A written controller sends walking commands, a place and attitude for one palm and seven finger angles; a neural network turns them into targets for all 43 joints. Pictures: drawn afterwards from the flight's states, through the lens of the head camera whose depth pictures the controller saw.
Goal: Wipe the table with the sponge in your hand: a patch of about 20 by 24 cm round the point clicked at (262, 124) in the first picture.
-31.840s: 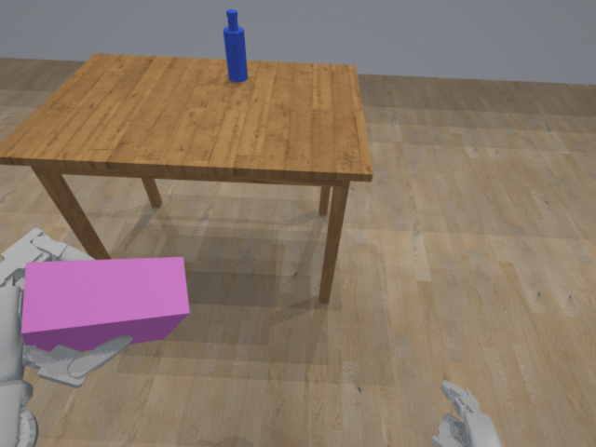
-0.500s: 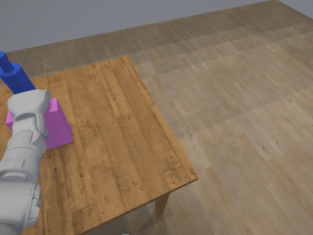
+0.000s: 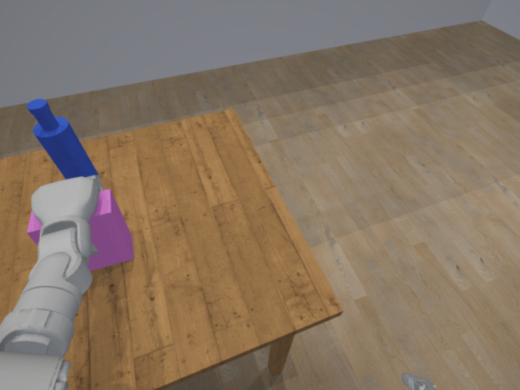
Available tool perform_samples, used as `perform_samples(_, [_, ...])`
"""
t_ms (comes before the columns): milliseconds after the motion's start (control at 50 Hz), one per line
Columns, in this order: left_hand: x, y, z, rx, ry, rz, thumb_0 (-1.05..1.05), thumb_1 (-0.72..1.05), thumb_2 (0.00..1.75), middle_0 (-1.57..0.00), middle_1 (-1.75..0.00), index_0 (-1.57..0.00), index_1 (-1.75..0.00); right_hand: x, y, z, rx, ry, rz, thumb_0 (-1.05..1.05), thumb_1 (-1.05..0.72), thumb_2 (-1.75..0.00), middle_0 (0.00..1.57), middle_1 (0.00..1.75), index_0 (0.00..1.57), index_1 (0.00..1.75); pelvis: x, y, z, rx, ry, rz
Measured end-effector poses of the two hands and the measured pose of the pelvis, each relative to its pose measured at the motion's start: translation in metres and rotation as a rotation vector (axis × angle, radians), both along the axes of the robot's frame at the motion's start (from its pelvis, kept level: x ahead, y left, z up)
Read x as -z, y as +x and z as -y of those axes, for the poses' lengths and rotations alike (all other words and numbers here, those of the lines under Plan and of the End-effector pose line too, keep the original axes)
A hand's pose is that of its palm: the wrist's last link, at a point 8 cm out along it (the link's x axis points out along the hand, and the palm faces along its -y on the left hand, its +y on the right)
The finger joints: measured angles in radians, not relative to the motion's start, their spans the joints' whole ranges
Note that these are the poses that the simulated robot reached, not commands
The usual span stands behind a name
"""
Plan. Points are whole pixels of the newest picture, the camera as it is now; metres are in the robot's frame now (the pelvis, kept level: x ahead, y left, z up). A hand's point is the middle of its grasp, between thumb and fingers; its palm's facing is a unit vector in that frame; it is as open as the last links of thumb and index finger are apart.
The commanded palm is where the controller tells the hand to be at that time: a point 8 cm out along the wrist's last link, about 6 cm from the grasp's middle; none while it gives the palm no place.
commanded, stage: wipe back along the first lane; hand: left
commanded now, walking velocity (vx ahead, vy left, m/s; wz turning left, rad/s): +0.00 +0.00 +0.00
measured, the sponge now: (91, 242) +0.36 +0.32 -0.02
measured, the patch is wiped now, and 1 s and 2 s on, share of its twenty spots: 1.00 1.00 1.00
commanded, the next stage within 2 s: lift the sponge slowly off the table in 1.24 s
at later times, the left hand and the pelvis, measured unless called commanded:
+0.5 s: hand (80, 250) +0.31 +0.30 +0.03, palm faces -0.03 -0.02 -1.00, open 10.2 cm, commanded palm +0.27 +0.28 +0.05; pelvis -0.01 +0.00 +0.00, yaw +1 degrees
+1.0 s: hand (81, 274) +0.28 +0.28 +0.03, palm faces -0.04 -0.03 -1.00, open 10.2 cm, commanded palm +0.23 +0.26 +0.06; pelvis -0.01 -0.01 +0.00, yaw +1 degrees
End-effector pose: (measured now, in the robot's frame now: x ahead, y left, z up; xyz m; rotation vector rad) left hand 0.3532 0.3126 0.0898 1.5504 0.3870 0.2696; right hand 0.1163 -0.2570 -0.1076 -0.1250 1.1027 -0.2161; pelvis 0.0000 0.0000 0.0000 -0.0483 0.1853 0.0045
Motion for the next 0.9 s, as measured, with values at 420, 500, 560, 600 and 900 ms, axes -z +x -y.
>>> perform_samples(420, [0.002,-0.046,0.015,0.000,-0.004,0.037,0.00,-0.50,1.06,-0.68,-1.36,-0.69,-1.39,-0.010,0.031,-0.016,-0.073,0.027,0.115,0.01,-0.91,-0.90,0.20,0.30,0.20,0.30,-0.001,-0.007,0.000,-0.015,0.003,0.050])
perform_samples(500, [0.002,-0.057,0.019,0.002,-0.007,0.045,0.00,-0.49,1.06,-0.68,-1.36,-0.69,-1.39,-0.012,0.036,-0.017,-0.081,0.033,0.139,0.01,-0.91,-0.90,0.20,0.30,0.20,0.30,-0.001,-0.007,0.001,-0.014,0.005,0.060])
perform_samples(560, [0.002,-0.065,0.022,0.001,-0.012,0.051,0.00,-0.49,1.06,-0.67,-1.36,-0.69,-1.39,-0.013,0.040,-0.017,-0.088,0.036,0.155,0.01,-0.91,-0.90,0.20,0.30,0.20,0.30,-0.002,-0.007,0.002,-0.015,0.006,0.069])
perform_samples(600, [0.002,-0.070,0.023,-0.004,-0.016,0.050,0.00,-0.49,1.06,-0.67,-1.36,-0.69,-1.39,-0.014,0.042,-0.017,-0.094,0.036,0.163,0.01,-0.91,-0.90,0.20,0.30,0.20,0.30,-0.002,-0.008,0.003,-0.017,0.008,0.075])
perform_samples(900, [0.003,-0.086,0.031,-0.009,-0.017,0.027,0.00,-0.49,1.06,-0.67,-1.37,-0.69,-1.40,-0.017,0.055,-0.014,-0.118,0.041,0.204,0.01,-0.91,-0.90,0.20,0.30,0.20,0.30,-0.003,-0.008,0.010,-0.018,0.015,0.090])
